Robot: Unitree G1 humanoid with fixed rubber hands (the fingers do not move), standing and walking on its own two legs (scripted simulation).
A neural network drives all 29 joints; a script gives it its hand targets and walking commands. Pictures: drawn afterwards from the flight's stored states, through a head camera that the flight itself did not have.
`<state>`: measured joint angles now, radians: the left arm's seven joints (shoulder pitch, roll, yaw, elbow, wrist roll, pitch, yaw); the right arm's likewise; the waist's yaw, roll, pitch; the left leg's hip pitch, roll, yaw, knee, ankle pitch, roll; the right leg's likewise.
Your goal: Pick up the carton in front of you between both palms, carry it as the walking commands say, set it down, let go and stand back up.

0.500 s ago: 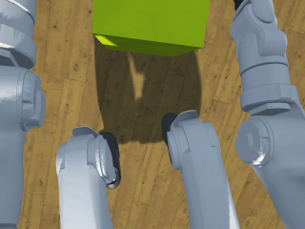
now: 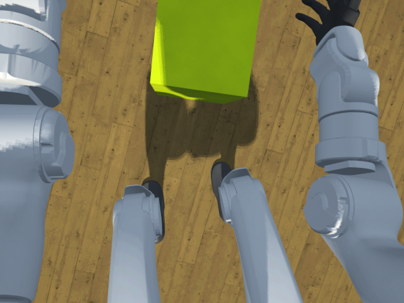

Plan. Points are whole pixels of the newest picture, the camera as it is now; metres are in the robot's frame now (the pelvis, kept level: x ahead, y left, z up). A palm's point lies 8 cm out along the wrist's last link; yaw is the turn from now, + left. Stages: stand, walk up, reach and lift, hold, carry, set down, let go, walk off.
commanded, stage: set down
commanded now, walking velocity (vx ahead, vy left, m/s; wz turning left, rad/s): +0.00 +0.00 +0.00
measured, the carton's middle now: (199, 56) +0.56 -0.07 -0.41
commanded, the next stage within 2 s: let go in 0.28 s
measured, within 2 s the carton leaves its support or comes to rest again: neither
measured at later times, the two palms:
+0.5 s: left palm out of the picture +0.59 +0.16 +0.03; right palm out of the picture +0.49 -0.22 +0.02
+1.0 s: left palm out of the picture +0.39 +0.19 +0.12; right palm out of the picture +0.32 -0.25 +0.14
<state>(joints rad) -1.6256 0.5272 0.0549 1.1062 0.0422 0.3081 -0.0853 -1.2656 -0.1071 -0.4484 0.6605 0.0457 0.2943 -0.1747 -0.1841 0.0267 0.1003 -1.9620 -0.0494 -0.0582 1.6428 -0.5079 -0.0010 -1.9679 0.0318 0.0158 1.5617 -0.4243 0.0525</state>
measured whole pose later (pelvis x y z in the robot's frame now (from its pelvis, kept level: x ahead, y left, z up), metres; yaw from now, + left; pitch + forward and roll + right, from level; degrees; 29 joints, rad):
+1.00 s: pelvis +0.09 -0.02 +0.22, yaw +3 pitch +20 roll +1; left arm -0.27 0.18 0.19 0.62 0.08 0.06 0.04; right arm -0.04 -0.18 -0.06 0.43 0.01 0.06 0.09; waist -0.12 -0.03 -0.01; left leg -0.72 -0.02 -0.07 0.67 -0.30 -0.03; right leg -0.76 0.02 0.03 0.68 -0.27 -0.01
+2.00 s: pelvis +0.11 -0.02 +0.24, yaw +2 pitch +0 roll +0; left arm 0.22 0.30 0.05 0.64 0.05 0.03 0.00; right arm 0.21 -0.31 -0.05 0.60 -0.04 0.05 0.00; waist 0.00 0.04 0.01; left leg -0.20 0.00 -0.06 0.55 -0.34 -0.02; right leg -0.24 0.03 0.03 0.54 -0.29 -0.01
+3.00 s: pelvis +0.11 -0.02 +0.25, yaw +2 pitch -2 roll +0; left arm 0.14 0.35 0.03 0.93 0.03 0.00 0.01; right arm 0.16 -0.37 -0.01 0.91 -0.03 -0.01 -0.02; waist 0.01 0.03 0.02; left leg -0.10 0.00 -0.06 0.39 -0.26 -0.02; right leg -0.15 0.03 0.03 0.42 -0.23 -0.01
